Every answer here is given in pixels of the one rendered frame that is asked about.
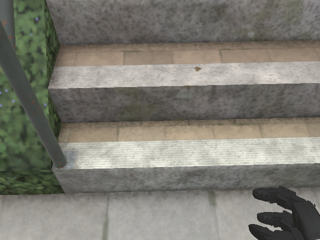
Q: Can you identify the right robot hand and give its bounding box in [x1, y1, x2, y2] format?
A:
[248, 186, 320, 240]

